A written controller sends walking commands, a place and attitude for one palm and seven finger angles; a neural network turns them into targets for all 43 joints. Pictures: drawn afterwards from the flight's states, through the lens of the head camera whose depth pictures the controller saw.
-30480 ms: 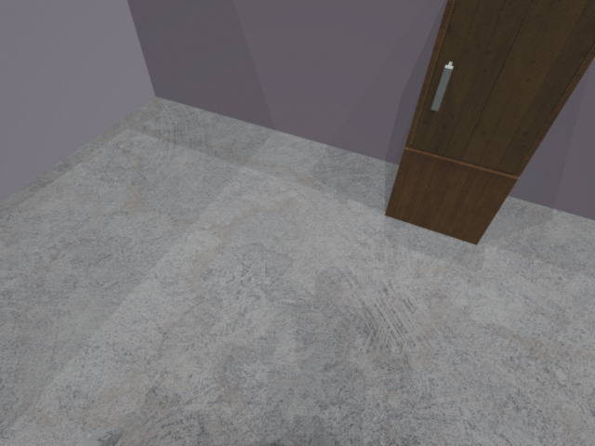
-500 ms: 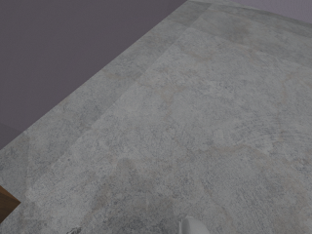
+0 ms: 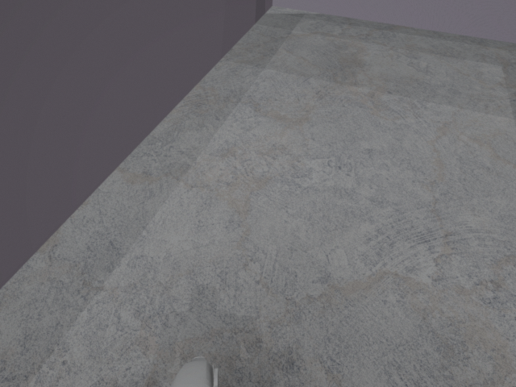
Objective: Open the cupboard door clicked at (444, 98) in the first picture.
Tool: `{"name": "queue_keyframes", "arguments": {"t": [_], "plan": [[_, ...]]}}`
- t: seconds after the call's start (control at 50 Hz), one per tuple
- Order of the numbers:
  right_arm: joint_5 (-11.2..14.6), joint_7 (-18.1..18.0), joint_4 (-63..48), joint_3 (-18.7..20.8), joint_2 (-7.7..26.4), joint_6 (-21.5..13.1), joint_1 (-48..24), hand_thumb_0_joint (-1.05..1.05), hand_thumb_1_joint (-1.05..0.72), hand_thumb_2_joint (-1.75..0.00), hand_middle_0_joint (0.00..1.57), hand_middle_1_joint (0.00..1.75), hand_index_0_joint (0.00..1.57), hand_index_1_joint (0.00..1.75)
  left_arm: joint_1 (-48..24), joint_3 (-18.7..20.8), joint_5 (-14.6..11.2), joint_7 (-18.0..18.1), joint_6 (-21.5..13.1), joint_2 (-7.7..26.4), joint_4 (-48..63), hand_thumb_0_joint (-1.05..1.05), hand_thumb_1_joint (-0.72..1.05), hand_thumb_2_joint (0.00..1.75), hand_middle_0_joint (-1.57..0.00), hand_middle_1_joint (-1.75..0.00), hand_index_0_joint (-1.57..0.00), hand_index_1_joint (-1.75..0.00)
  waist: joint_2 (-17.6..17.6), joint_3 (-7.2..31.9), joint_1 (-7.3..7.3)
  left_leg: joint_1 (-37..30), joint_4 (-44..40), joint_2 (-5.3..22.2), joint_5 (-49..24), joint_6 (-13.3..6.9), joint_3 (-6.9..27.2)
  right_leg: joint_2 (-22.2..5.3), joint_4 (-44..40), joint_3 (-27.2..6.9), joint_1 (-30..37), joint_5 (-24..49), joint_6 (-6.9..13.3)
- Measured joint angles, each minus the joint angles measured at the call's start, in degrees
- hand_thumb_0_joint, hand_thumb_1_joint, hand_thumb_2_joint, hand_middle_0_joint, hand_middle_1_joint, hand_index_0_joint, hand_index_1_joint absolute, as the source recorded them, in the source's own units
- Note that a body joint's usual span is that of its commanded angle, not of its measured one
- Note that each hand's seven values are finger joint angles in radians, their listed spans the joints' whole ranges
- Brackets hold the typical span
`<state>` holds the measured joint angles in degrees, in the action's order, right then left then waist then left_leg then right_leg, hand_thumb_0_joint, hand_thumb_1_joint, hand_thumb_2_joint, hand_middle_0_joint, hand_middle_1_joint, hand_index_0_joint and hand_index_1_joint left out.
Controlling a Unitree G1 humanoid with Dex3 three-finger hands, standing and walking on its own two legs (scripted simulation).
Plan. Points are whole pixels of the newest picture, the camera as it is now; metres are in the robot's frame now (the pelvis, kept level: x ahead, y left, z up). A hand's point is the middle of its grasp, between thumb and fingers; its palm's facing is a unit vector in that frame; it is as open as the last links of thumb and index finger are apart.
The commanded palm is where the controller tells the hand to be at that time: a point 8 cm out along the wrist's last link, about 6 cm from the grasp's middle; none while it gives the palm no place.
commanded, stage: walk to a spot facing it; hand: left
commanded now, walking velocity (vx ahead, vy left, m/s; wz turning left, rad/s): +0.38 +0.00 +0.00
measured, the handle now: out of the picture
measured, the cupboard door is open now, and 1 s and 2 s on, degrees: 49 49 49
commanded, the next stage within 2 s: turn to face it in 0.40 s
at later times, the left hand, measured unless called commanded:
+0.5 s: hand (167, 307) +0.29 +0.21 -0.16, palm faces -0.05 -0.98 -0.20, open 7.4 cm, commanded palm none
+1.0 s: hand (195, 262) +0.41 +0.18 -0.20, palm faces +0.13 -0.98 -0.17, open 7.3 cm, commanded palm none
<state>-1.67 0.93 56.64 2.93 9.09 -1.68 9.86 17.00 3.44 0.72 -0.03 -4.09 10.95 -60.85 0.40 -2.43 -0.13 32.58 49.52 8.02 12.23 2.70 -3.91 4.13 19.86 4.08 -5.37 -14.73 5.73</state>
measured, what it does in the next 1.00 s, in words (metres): walks ahead: left foot, then right foot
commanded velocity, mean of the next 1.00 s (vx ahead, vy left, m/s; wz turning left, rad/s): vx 0.14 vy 0.00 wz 0.18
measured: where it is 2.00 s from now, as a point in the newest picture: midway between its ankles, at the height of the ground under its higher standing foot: (292, 336)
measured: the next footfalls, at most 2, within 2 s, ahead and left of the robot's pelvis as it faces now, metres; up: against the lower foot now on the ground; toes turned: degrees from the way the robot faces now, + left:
left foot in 0.20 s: +0.25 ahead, +0.15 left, +0.00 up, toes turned +5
right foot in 0.60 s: +0.35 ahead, -0.13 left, +0.00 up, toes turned -14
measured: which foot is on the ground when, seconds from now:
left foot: up 0.00-0.18, down 0.20-0.60, up 0.62-0.92, down 0.94-1.00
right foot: down 0.00-0.20, up 0.22-0.58, down 0.60-0.94, up 0.96-1.00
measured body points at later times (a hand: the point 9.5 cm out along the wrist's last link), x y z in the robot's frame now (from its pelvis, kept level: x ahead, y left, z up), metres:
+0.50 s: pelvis +0.21 +0.02 +0.00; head +0.23 +0.01 +0.45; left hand +0.29 +0.26 -0.15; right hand +0.17 -0.22 -0.16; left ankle +0.21 +0.15 -0.74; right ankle +0.29 -0.11 -0.70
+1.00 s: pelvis +0.34 -0.01 -0.02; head +0.37 +0.01 +0.42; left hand +0.40 +0.23 -0.18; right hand +0.42 -0.26 -0.16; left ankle +0.38 +0.09 -0.74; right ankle +0.31 -0.13 -0.72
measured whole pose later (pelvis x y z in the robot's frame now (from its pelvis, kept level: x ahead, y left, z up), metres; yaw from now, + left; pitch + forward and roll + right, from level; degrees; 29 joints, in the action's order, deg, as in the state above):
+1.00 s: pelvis +0.34 -0.01 -0.02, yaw +6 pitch +0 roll -1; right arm -2.0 0.3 55.5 3.0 10.9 0.4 11.8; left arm 9.4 3.5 0.7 0.8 1.6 11.1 -55.7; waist -2.2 -3.2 1.6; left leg 23.5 38.6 2.9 14.6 -1.8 -6.4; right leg -5.4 50.0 10.7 -19.2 -31.0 -1.8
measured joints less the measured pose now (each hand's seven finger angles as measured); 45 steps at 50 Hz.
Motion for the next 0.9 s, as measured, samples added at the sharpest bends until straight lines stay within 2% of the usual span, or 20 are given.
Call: {"name": "queue_keyframes", "arguments": {"t": [0.12,0.18,0.2,0.22,0.26,0.28,0.32,0.36,0.42,0.48,0.54,0.58,0.6,0.64,0.66,0.7,0.74,0.82,0.9], "plan": [[0.3,0.8,-0.7,-0.2,-0.2,0.2,-4.9,0.01,-0.91,-0.9,0.2,0.29,0.2,0.3,6.2,-0.9,0.3,0.3,-0.2,-1.2,-3.0,0.0,0.92,0.9,-0.19,-0.3,-0.19,-0.3,-0.7,0.2,-2.91,-2.8,-8.8,-2.4,-0.7,-1.5,-1.3,-0.3,-1.8,-1.1,7.4,-4.5,-1.4],[0.0,0.7,-1.3,-0.5,-0.2,-0.8,-6.4,0.01,-0.91,-0.9,0.2,0.29,0.2,0.3,8.9,-1.0,0.3,0.2,0.2,-1.9,-4.4,0.0,0.92,0.9,-0.19,-0.3,-0.19,-0.3,-1.8,-0.2,-3.35,-7.6,-15.3,-4.4,-1.1,-3.1,-2.7,-1.7,2.8,-1.8,8.5,-9.3,-2.5],[-0.3,0.6,-1.9,-0.7,0.3,-1.6,-6.4,0.01,-0.91,-0.9,0.2,0.3,0.2,0.3,10.0,-1.1,0.2,0.1,0.4,-2.7,-4.7,0.0,0.91,0.9,-0.2,-0.3,-0.19,-0.3,-0.8,0.2,-3.37,-9.6,-17.7,-4.1,-2.3,-4.7,-1.9,-1.4,8.8,-1.7,6.3,-11.4,-2.8],[-0.6,0.3,-2.1,-0.6,0.3,-2.4,-6.5,0.01,-0.91,-0.9,0.2,0.3,0.2,0.3,10.1,-1.3,-0.1,-0.1,0.8,-3.0,-5.2,0.0,0.91,0.9,-0.2,-0.3,-0.19,-0.3,-0.8,-0.1,-2.9,-9.4,-16.1,-4.1,-3.3,-5.4,-2.1,-1.7,18.9,-1.6,2.5,-12.7,-3.0],[-0.5,-0.3,-2.2,-0.8,-0.1,-3.0,-5.3,0.0,-0.91,-0.9,0.2,0.3,0.2,0.3,8.8,-1.3,-0.1,-0.3,1.7,-2.7,-5.3,0.0,0.91,0.9,-0.2,-0.3,-0.19,-0.3,-1.9,-1.0,-2.5,-10.5,-13.3,-4.7,-0.6,-5.3,-3.3,-2.8,38.3,-2.8,-5.6,-13.0,-3.0],[-0.5,-0.5,-2.0,-0.9,-0.2,-3.0,-4.0,0.0,-0.91,-0.9,0.2,0.3,0.2,0.3,7.9,-1.1,0.2,-0.4,2.0,-2.5,-5.0,0.0,0.91,0.9,-0.2,-0.3,-0.19,-0.3,-2.2,-0.9,-2.3,-11.4,-13.5,-4.9,0.5,-5.0,-3.6,-3.4,44.7,-2.7,-9.6,-11.9,-3.1],[-0.5,-1.1,-0.8,-0.9,-0.4,-2.8,-0.9,0.0,-0.91,-0.9,0.2,0.29,0.2,0.3,5.2,-0.6,0.6,-0.7,2.6,-2.1,-3.7,0.01,0.91,0.9,-0.2,-0.3,-0.19,-0.3,-2.3,-0.8,-2.09,-13.8,-16.1,-5.3,0.8,-4.3,-3.7,-5.1,50.3,-2.3,-16.4,-8.4,-3.4],[-0.3,-1.9,1.0,-0.3,-0.2,-2.6,2.0,0.0,-0.92,-0.9,0.2,0.3,0.2,0.3,2.5,-0.2,0.9,-1.0,2.8,-1.8,-1.5,0.01,0.91,0.9,-0.19,-0.3,-0.19,-0.3,-2.0,-0.6,-2.17,-16.4,-19.5,-5.5,0.2,-3.9,-4.0,-6.9,49.2,-2.3,-21.6,-5.2,-3.9],[-0.3,-2.0,3.5,-0.1,1.3,-1.8,5.8,0.0,-0.94,-0.9,0.2,0.3,0.2,0.3,-0.7,0.2,0.8,-1.4,3.0,-1.9,1.4,0.0,0.91,0.9,-0.19,-0.3,-0.19,-0.3,-1.0,-0.3,-1.98,-20.1,-23.8,-5.3,0.0,-3.7,-4.9,-8.9,40.6,-1.9,-25.6,-1.6,-4.4],[-0.5,-1.6,5.0,0.1,2.2,-1.1,8.6,0.0,-0.93,-0.9,0.2,0.3,0.2,0.3,-3.3,0.7,0.8,-1.8,3.5,-1.3,3.3,0.0,0.92,0.9,-0.19,-0.3,-0.19,-0.3,-0.1,-0.1,-0.97,-23.0,-25.9,-4.6,1.0,-2.9,-6.2,-9.7,30.3,-0.6,-25.9,0.8,-4.9],[-0.5,-1.4,5.6,0.2,2.6,-0.4,10.6,0.0,-0.92,-0.9,0.2,0.3,0.2,0.3,-5.3,1.0,0.9,-2.1,3.8,0.0,4.2,0.0,0.92,0.9,-0.19,-0.3,-0.19,-0.3,0.3,-0.2,0.49,-24.8,-24.8,-3.3,3.9,-1.4,-7.6,-9.1,22.5,1.0,-23.4,2.0,-5.2],[-0.3,-1.4,6.1,0.0,2.4,-0.2,12.1,0.01,-0.92,-0.9,0.2,0.3,0.2,0.3,-6.0,0.9,0.9,-1.9,3.0,1.2,4.6,0.0,0.92,0.9,-0.19,-0.3,-0.19,-0.3,-0.2,0.0,1.46,-25.0,-21.4,-2.7,7.2,-0.3,-7.9,-8.4,15.9,1.4,-19.1,3.9,-4.9],[-0.1,-1.3,6.3,-0.2,2.1,-0.1,13.0,0.01,-0.92,-0.9,0.2,0.3,0.2,0.3,-6.3,0.8,1.1,-1.6,2.1,1.9,4.6,0.0,0.92,0.9,-0.19,-0.3,-0.19,-0.3,-1.0,0.4,1.75,-23.7,-17.6,-2.7,9.6,-0.7,-7.7,-8.5,14.0,0.9,-17.6,3.5,-4.0],[0.5,-1.4,7.1,-0.3,2.3,1.0,12.5,0.01,-0.91,-0.9,0.2,0.3,0.2,0.3,-8.1,0.2,0.8,-0.8,1.3,1.3,4.0,0.0,0.92,0.9,-0.19,-0.3,-0.19,-0.3,0.6,-0.5,2.46,-19.3,-5.7,-2.2,17.9,-1.5,-3.3,-7.5,16.8,2.4,-17.2,0.4,-3.0],[0.6,-1.5,7.3,-0.3,2.2,1.4,12.3,0.01,-0.91,-0.9,0.2,0.29,0.2,0.3,-8.7,-0.2,0.7,-0.5,1.2,0.7,4.0,0.0,0.91,0.9,-0.19,-0.3,-0.19,-0.3,1.1,-0.8,2.88,-16.9,-0.4,-2.6,19.4,-1.7,-1.5,-7.4,16.5,3.5,-16.0,-0.3,-2.8],[0.8,-1.6,7.3,-0.5,1.6,1.9,11.4,0.01,-0.91,-0.9,0.2,0.29,0.2,0.3,-9.3,-0.7,0.6,0.1,1.1,-0.3,4.1,0.0,0.91,0.9,-0.19,-0.3,-0.19,-0.3,1.1,-1.0,3.16,-12.4,7.0,-3.4,18.7,-1.4,-0.2,-7.6,14.0,5.2,-13.3,-0.3,-3.1],[0.9,-1.5,6.8,-0.7,0.8,2.3,10.1,0.01,-0.91,-0.9,0.2,0.29,0.2,0.3,-9.4,-1.1,0.5,0.5,1.2,-1.2,4.1,0.0,0.91,0.9,-0.19,-0.3,-0.19,-0.3,0.3,-0.9,3.1,-9.1,9.6,-3.7,16.6,-1.0,-0.4,-7.9,11.0,6.5,-10.8,0.3,-3.1],[0.8,-1.0,4.5,-1.0,-0.8,2.5,7.4,0.01,-0.91,-0.9,0.2,0.29,0.2,0.3,-9.4,-0.5,0.1,1.2,1.6,-1.7,4.6,-0.02,0.94,0.89,-0.2,-0.3,-0.2,-0.3,-1.5,-0.6,2.55,-6.6,3.6,-3.5,11.7,-0.1,-2.3,-8.6,7.6,9.3,-7.3,0.1,-3.3],[0.4,-0.7,2.2,-0.7,-0.4,2.8,4.3,0.01,-0.92,-0.9,0.2,0.29,0.2,0.3,-9.2,-0.3,0.4,1.0,2.6,-1.0,4.9,-0.02,0.94,0.89,-0.2,-0.3,-0.2,-0.3,-2.3,-1.1,1.79,-8.6,-6.8,-3.7,6.9,-0.2,-4.0,-9.5,10.2,12.0,-6.1,-2.9,-4.3]]}}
